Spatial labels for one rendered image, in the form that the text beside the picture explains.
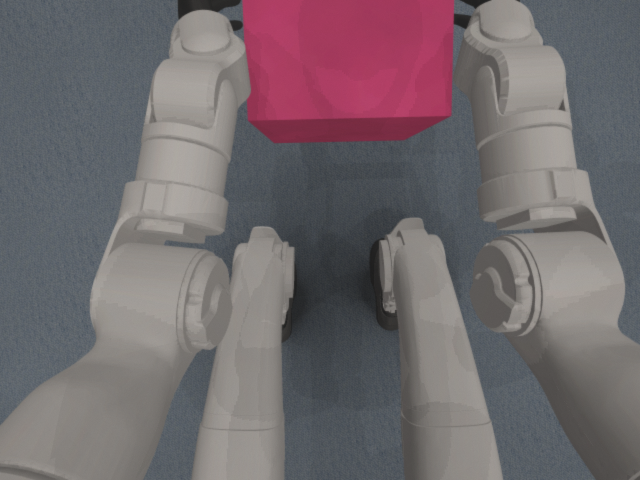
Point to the right robot forearm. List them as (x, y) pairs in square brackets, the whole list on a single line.
[(522, 124)]

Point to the carton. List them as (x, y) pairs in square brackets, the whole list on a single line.
[(348, 70)]

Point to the right robot foot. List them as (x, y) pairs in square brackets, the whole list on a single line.
[(386, 319)]

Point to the left robot forearm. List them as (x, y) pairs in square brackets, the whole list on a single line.
[(187, 138)]

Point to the right robot upper arm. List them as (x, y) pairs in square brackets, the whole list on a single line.
[(557, 297)]

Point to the robot left thigh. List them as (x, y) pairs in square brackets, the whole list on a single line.
[(242, 432)]

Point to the robot right hand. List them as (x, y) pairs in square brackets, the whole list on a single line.
[(463, 20)]

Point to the left robot upper arm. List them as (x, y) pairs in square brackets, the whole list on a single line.
[(153, 308)]

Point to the robot left hand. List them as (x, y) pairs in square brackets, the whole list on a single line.
[(187, 6)]

